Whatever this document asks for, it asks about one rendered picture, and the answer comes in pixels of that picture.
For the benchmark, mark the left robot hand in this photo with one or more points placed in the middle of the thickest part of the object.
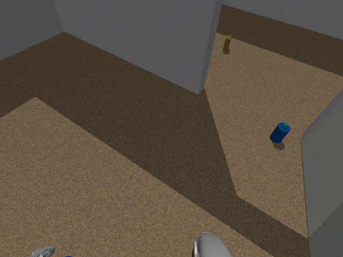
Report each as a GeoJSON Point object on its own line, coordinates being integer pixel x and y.
{"type": "Point", "coordinates": [43, 252]}

